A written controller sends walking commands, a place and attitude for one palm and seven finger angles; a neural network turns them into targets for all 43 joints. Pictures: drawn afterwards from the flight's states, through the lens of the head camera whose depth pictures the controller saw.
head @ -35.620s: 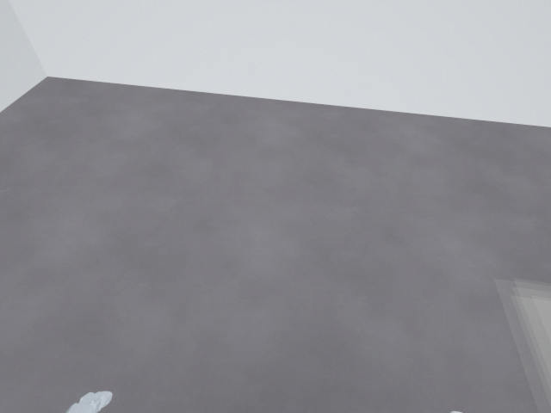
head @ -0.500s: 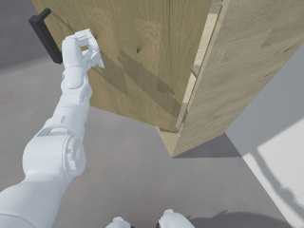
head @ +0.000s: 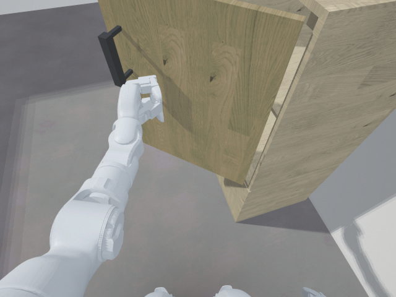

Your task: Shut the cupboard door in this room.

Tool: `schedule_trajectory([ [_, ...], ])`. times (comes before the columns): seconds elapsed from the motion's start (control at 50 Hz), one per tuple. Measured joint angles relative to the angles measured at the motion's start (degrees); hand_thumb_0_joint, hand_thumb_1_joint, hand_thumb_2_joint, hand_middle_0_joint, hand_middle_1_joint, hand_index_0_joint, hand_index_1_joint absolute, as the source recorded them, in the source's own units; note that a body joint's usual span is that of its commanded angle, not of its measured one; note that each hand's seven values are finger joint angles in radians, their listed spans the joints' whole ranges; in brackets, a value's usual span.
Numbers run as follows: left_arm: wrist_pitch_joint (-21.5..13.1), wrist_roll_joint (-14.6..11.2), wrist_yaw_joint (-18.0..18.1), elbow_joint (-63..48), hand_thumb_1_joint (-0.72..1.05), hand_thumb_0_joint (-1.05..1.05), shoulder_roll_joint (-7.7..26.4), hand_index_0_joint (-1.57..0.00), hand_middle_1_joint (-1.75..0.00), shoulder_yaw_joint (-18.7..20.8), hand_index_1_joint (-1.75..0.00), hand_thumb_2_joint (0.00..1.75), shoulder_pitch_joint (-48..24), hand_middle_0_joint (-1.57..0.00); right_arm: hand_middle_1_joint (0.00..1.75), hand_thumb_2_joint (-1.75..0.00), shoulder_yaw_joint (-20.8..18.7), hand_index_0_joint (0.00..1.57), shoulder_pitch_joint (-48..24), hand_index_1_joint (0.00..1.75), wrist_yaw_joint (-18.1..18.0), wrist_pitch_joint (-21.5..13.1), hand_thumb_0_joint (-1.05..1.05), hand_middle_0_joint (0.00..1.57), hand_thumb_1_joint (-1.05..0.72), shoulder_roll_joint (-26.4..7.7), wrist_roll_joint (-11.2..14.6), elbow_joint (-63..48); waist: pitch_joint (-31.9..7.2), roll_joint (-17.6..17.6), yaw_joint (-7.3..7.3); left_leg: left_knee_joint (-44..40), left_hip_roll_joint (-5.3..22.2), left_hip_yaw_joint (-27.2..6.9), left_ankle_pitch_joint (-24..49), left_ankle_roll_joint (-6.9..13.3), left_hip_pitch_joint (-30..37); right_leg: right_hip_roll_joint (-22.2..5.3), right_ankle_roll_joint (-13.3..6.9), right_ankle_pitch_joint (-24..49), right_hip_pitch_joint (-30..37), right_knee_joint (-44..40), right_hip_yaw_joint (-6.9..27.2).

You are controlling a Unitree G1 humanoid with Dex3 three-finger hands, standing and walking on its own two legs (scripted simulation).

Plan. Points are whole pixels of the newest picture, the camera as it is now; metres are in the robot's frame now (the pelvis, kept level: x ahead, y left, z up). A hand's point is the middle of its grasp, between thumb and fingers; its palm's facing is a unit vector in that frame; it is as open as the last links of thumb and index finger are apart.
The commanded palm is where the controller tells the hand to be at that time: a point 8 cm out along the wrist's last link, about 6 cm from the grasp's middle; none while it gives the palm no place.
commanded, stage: draw the hand back to the body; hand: left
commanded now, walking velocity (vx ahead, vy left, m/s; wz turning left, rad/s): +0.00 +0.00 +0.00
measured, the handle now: (118, 57) +0.66 +0.16 +0.10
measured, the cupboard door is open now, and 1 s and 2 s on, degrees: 47 47 47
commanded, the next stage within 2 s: step back with the hand held close in 1.60 s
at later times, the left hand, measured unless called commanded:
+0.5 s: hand (101, 133) +0.37 +0.14 +0.16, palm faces -0.03 -1.00 -0.04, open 3.1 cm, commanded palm +0.33 +0.20 +0.15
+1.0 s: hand out of the picture +0.25 +0.25 +0.18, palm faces +0.28 -0.91 -0.30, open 4.4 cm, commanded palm +0.21 +0.30 +0.20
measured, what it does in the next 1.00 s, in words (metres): stands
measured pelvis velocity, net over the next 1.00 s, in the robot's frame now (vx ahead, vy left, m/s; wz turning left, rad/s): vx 0.02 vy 0.04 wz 0.01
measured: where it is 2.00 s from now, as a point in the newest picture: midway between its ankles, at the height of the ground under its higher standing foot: outside the picture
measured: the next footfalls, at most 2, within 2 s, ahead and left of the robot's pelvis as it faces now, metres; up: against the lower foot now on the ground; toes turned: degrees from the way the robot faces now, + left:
none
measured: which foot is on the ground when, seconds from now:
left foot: down 0.00-1.00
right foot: down 0.00-1.00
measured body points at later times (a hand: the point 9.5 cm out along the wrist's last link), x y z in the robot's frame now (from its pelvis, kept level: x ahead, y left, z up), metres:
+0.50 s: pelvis +0.01 +0.02 +0.02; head +0.01 +0.01 +0.47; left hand +0.37 +0.20 +0.16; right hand +0.12 -0.24 -0.08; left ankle +0.01 +0.11 -0.69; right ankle +0.00 -0.07 -0.69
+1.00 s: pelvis +0.02 +0.04 +0.05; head +0.00 +0.01 +0.50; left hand +0.23 +0.30 +0.20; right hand +0.21 -0.16 -0.05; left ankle +0.01 +0.11 -0.69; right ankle +0.00 -0.07 -0.69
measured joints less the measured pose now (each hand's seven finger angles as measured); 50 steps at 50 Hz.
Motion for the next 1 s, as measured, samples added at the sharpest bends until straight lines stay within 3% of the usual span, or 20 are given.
schedule_trajectory([
  [0.06,0.81,-1.28,0.17,2.08,0.89,0.01,0.11,-1.3,-1.5,2.19,-1.5,0.9,-1.77,-1.3,0.3,-0.9,0.99,0.19,0.8,0.3,-0.05,-0.38,0.0,0.2,-0.91,0.83,-0.19,-0.21,0.01,0.03,-0.59,-0.44,-0.02,0.27,0.36,0.2,-0.09,-0.02,0.17,0.46,-0.16,-0.45,0.28],
  [0.1,-0.47,-1.21,-0.11,0.44,0.89,0.01,0.15,-1.3,-1.5,4.17,-1.5,0.9,-0.77,-1.3,0.3,-0.9,1.29,0.19,1.91,0.3,0.13,-0.49,0.0,0.2,-0.9,1.23,-0.54,-0.48,-0.14,-0.07,-0.68,-0.61,0.08,0.86,0.36,0.33,-0.09,0.06,0.25,0.58,-0.46,-0.4,0.86],
  [0.2,-3.68,0.13,-1.9,-10.54,0.9,0.01,0.72,-1.3,-1.49,4.86,-1.5,0.9,9.83,-1.29,0.3,-0.9,0.69,0.2,6.02,0.3,0.92,0.39,0.0,0.2,-0.9,1.02,-0.66,-1.1,-1.26,0.91,0.64,-1.73,0.29,2.81,-0.18,0.78,2.32,0.32,0.74,0.41,1.01,-0.78,2.9],
  [0.36,5.85,-5.28,-5.86,-28.91,0.9,0.01,0.29,-1.3,-1.49,1.49,-1.5,0.9,27.39,-1.3,0.3,-0.9,0.64,0.2,6.93,0.3,-1.18,1.79,0.01,0.2,-0.9,0.55,1.94,-1.16,0.48,0.94,3.65,-6.96,0.18,2.62,1.02,1.26,12.12,0.41,1.37,2.05,11.32,-6.96,3.09],
  [0.48,7.6,-5.38,-7.14,-42.5,0.9,0.02,1.02,-1.3,-1.49,-2.36,-1.49,0.9,33.9,-1.29,0.3,-0.9,0.51,0.19,1.41,0.3,-2.87,-1.22,0.01,0.2,-0.9,-0.44,2.73,-2.3,1.63,0.47,5.19,-8.8,-0.43,1.52,2.08,1.53,16.19,-0.12,1.59,3.16,16.21,-9.7,2.09],
  [0.54,11.0,-6.35,-9.06,-46.47,0.9,0.01,1.32,-1.28,-1.47,-3.08,-1.47,0.9,36.64,-1.27,0.3,-0.9,0.81,0.19,-1.89,0.3,-3.19,-1.45,0.01,0.2,-0.9,-0.99,3.3,-3.36,1.36,0.89,6.12,-10.15,-0.92,1.56,2.68,1.84,18.25,-0.58,1.94,3.56,18.2,-10.78,2.17],
  [0.66,15.04,-3.05,-6.6,-56.27,0.89,0.01,4.39,-1.18,-1.36,-5.13,-1.36,0.9,46.68,-1.17,0.3,-0.9,2.24,0.19,-7.59,0.3,-5.16,1.37,0.01,0.2,-0.91,1.06,3.08,-6.46,3.34,0.28,6.97,-16.07,-1.66,1.47,5.35,2.11,24.72,-1.17,2.37,5.77,24.49,-16.07,2.33],
  [0.76,18.04,-1.6,-4.1,-64.1,0.89,0.01,6.17,-1.06,-1.23,-4.69,-1.23,0.9,53.39,-1.06,0.3,-0.9,3.74,0.19,-8.86,0.3,-5.86,1.74,0.01,0.2,-0.9,2.07,2.52,-7.38,5.71,0.32,8.37,-19.8,-1.95,0.52,7.01,2.17,28.94,-1.32,2.47,7.72,29.46,-20.86,1.57],
  [0.88,19.43,-1.05,-1.98,-73.38,0.89,0.01,7.69,-0.9,-1.06,-2.23,-1.06,0.9,59.95,-0.9,0.3,-0.9,4.81,0.2,-7.97,0.3,-5.76,1.46,0.01,0.2,-0.9,2.47,1.6,-5.85,6.53,1.99,9.71,-23.64,-2.66,0.12,8.4,2.61,32.78,-1.9,2.96,9.05,33.52,-24.87,1.36],
  [1.0,19.46,-1.1,-1.78,-78.9,0.89,0.01,8.55,-0.74,-0.88,1.94,-0.88,0.9,66.68,-0.74,0.3,-0.9,4.89,0.2,-6.58,0.3,-5.23,2.34,0.01,0.2,-0.9,2.93,1.09,-4.33,6.45,2.82,9.62,-25.71,-2.98,0.35,8.91,2.81,34.7,-2.17,3.26,9.39,35.18,-26.5,1.7],
])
